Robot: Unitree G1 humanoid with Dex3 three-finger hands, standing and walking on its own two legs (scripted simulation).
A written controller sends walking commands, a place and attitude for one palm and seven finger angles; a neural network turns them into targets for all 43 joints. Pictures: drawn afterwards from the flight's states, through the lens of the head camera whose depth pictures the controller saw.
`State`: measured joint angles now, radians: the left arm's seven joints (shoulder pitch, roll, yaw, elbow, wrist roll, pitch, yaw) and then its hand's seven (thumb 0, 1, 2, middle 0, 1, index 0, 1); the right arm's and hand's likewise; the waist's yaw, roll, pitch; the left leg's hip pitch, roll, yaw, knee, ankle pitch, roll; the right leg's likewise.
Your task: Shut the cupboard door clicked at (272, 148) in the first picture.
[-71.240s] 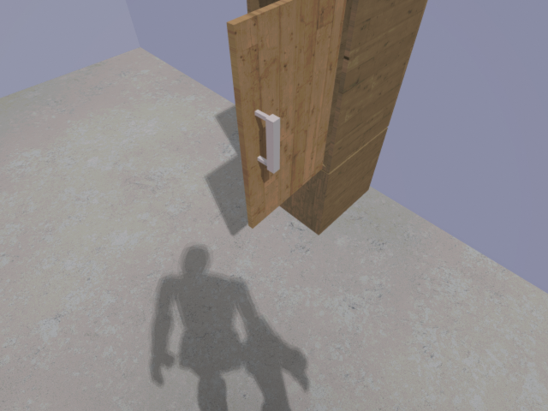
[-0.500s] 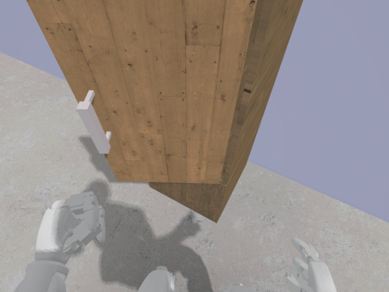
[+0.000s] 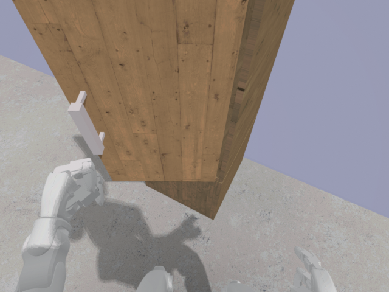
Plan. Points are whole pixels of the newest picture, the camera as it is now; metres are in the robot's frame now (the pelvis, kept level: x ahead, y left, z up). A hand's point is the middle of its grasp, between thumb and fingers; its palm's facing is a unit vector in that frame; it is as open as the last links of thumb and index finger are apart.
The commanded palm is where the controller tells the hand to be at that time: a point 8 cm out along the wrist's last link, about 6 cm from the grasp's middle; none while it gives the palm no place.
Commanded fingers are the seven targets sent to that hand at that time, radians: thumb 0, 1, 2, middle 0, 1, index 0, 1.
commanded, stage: bring the fist close to the handle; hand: left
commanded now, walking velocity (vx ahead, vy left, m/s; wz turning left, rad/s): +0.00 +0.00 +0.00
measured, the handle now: (90, 124) +0.46 +0.26 +0.06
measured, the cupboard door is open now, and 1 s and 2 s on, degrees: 28 28 14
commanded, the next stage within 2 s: push the door shut along its arc in 0.92 s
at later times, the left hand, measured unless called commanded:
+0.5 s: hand (98, 161) +0.36 +0.22 +0.06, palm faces +0.05 -1.00 -0.02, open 3.1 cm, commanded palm +0.34 +0.27 +0.06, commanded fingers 0.00 0.90 0.90 -1.30 -1.50 -1.30 -1.50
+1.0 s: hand (101, 158) +0.36 +0.21 +0.06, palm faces +0.06 -1.00 -0.02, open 3.1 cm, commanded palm +0.34 +0.26 +0.06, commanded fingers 0.00 0.90 0.90 -1.30 -1.50 -1.30 -1.50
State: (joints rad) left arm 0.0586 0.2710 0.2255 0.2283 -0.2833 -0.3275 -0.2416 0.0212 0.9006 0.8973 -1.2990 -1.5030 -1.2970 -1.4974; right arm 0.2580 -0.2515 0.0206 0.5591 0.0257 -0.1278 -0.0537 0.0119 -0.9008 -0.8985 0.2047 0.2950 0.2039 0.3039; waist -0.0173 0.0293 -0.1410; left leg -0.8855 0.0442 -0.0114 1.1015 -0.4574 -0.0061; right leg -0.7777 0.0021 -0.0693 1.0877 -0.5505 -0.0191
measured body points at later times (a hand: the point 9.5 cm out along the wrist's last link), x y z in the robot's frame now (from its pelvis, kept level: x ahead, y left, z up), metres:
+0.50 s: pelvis +0.00 +0.01 +0.00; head +0.06 +0.02 +0.45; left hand +0.35 +0.27 +0.06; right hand +0.13 -0.24 -0.10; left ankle +0.04 +0.12 -0.66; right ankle -0.01 -0.11 -0.66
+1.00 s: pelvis +0.00 +0.01 +0.01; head +0.07 +0.01 +0.45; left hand +0.36 +0.27 +0.06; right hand +0.11 -0.25 -0.10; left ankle +0.04 +0.12 -0.66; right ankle -0.01 -0.11 -0.66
